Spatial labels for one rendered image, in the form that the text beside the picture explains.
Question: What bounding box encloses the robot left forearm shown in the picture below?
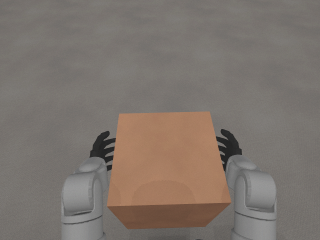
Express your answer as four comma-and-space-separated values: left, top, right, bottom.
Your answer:
61, 157, 109, 240

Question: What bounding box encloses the right robot hand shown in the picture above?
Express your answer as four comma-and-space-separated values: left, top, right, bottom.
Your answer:
216, 129, 242, 172

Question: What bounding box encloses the robot right forearm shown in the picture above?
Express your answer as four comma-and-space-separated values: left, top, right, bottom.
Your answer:
225, 154, 278, 240

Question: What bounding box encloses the left robot hand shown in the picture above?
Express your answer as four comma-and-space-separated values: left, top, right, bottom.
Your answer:
90, 131, 116, 171

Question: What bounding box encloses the carton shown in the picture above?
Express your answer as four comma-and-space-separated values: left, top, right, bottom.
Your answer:
107, 111, 232, 229

